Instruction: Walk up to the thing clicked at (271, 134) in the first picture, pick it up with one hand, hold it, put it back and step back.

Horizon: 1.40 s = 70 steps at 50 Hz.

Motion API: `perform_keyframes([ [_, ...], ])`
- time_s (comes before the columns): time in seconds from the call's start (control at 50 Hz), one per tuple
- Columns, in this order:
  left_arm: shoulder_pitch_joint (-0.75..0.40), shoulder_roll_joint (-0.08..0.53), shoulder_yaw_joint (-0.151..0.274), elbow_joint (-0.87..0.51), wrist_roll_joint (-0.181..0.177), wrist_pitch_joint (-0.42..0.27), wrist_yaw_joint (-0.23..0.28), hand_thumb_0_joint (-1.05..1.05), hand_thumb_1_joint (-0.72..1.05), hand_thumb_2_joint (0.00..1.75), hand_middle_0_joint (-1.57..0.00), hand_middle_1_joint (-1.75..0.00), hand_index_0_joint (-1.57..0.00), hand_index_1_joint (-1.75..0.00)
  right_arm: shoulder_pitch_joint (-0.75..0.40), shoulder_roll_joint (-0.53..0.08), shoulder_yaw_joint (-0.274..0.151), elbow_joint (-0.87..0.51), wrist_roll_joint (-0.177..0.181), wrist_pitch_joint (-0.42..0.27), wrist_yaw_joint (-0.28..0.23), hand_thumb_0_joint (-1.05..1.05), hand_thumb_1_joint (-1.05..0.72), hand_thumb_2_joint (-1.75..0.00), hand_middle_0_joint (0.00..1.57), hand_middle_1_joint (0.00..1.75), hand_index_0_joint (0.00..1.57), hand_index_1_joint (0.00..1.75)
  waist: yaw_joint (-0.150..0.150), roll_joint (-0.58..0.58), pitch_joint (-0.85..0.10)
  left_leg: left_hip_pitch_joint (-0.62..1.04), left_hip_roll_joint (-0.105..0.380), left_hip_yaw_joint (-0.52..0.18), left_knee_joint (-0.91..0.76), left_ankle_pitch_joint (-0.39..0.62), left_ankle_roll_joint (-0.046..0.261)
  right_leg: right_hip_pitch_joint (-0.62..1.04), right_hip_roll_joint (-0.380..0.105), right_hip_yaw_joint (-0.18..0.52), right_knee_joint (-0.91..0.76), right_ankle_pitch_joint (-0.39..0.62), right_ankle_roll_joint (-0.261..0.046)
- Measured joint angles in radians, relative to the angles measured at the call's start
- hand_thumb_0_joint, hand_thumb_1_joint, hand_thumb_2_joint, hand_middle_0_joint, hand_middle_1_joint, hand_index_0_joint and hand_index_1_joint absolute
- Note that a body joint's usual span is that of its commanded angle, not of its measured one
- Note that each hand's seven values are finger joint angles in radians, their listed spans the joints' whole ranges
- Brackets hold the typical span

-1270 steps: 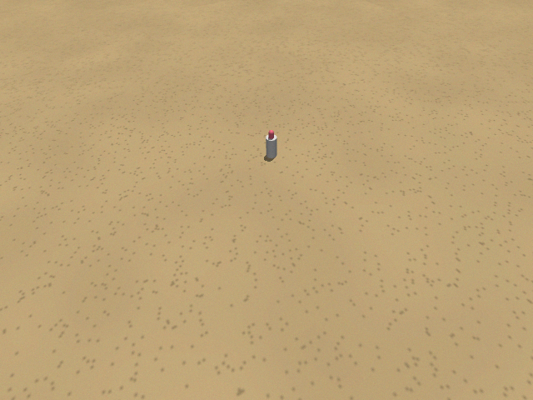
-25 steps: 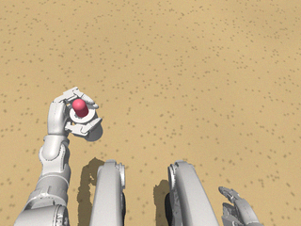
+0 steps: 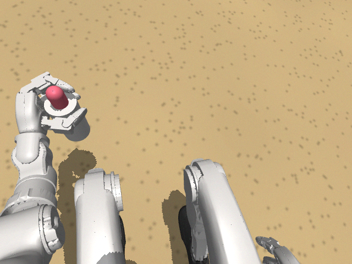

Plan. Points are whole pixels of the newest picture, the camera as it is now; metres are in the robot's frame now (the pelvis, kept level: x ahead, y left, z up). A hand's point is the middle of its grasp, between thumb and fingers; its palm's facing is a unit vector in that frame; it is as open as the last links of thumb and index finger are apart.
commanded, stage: crouch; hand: left
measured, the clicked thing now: (66, 113) +0.46 +0.22 -0.07
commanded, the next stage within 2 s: lower in 0.50 s
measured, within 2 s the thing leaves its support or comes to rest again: neither
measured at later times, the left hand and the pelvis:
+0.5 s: hand (73, 113) +0.48 +0.21 -0.10, palm faces +0.05 -1.00 -0.03, open 7.5 cm; pelvis +0.01 +0.00 -0.04, yaw -4 degrees
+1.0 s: hand (79, 122) +0.48 +0.21 -0.17, palm faces +0.06 -1.00 +0.00, open 7.5 cm; pelvis +0.00 +0.01 -0.05, yaw -7 degrees
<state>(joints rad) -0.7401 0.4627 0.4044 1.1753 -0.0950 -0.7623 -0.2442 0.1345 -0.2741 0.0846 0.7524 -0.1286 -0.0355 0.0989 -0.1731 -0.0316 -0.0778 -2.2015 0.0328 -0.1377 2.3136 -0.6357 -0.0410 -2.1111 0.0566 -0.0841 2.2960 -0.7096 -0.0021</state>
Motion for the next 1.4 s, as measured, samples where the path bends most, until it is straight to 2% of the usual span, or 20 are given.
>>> perform_keyframes([
  [0.22,0.022,0.024,0.015,-0.028,0.003,0.006,-0.01,0.01,-0.19,1.06,-0.82,-1.04,-0.97,-1.12,-0.031,-0.016,0.033,-0.027,-0.021,0.016,0.013,0.01,-0.9,-0.9,0.21,0.3,0.2,0.3,-0.011,-0.017,0.046,-0.046,-0.002,-0.036,0.087,-0.025,-0.002,-0.028,0.009,-0.028,0.062,-0.018,0.007],
  [0.46,0.035,0.057,0.01,-0.039,0.0,-0.015,0.027,0.01,-0.19,1.06,-0.82,-1.04,-0.97,-1.11,-0.093,-0.028,0.075,-0.045,-0.051,0.033,0.02,0.01,-0.9,-0.9,0.21,0.3,0.2,0.3,-0.016,-0.034,0.094,-0.062,-0.005,-0.073,0.148,-0.037,-0.012,-0.04,0.016,-0.057,0.105,-0.02,0.005],
  [0.7,0.034,0.106,0.0,-0.016,-0.013,-0.033,0.038,0.01,-0.19,1.06,-0.82,-1.04,-0.97,-1.11,-0.107,-0.037,0.123,-0.063,-0.068,0.046,0.03,0.01,-0.9,-0.9,0.21,0.3,0.2,0.3,-0.032,-0.063,0.137,-0.073,-0.005,-0.102,0.194,-0.043,-0.009,-0.04,0.026,-0.078,0.127,-0.016,0.015],
  [1.18,0.018,0.273,0.009,0.138,-0.005,-0.155,0.102,0.01,-0.2,1.06,-0.83,-1.03,-0.98,-1.11,-0.203,-0.067,0.294,-0.117,-0.15,0.051,0.032,0.0,-0.9,-0.9,0.21,0.3,0.2,0.3,-0.089,-0.161,0.281,-0.045,-0.01,-0.192,0.272,-0.053,-0.006,0.019,0.054,-0.143,0.134,0.005,0.042],
  [1.4,0.015,0.321,0.013,0.191,-0.011,-0.193,0.12,0.01,-0.2,1.06,-0.83,-1.02,-0.98,-1.11,-0.232,-0.076,0.36,-0.149,-0.177,0.048,0.029,0.0,-0.9,-0.9,0.21,0.3,0.2,0.3,-0.098,-0.201,0.321,-0.029,-0.01,-0.223,0.288,-0.053,-0.004,0.04,0.066,-0.164,0.126,0.019,0.052],
])
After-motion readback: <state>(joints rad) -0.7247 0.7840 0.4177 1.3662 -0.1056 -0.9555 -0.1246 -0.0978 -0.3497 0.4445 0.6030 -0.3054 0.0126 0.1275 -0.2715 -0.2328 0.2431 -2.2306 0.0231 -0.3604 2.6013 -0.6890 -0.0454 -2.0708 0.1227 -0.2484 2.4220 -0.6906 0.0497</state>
